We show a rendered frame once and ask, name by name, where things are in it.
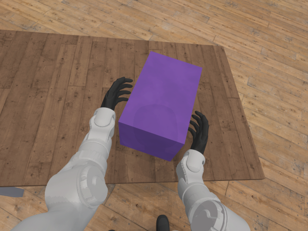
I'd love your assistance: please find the table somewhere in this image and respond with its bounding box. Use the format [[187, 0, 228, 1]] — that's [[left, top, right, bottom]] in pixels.
[[0, 29, 265, 197]]

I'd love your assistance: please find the right robot forearm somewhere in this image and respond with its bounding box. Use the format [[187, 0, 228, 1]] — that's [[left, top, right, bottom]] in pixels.
[[176, 149, 220, 224]]

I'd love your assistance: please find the left robot hand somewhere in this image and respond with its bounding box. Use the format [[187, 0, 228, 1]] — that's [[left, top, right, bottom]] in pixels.
[[101, 77, 133, 111]]

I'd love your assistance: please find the right robot upper arm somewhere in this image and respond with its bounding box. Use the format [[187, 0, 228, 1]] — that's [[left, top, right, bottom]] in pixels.
[[190, 200, 250, 231]]

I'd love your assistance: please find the left robot upper arm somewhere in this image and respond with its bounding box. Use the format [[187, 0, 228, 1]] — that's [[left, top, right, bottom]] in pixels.
[[10, 164, 108, 231]]

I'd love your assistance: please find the carton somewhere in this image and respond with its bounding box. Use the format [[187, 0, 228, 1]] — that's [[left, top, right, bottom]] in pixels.
[[118, 51, 202, 162]]

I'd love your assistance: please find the right robot hand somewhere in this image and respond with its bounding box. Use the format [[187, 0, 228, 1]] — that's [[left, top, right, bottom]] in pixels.
[[188, 111, 209, 155]]

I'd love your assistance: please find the left robot forearm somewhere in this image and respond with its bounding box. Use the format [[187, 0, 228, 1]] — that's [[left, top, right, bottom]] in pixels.
[[58, 107, 116, 177]]

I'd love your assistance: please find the right robot foot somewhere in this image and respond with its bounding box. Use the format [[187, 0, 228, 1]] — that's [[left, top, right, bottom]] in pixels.
[[156, 215, 169, 231]]

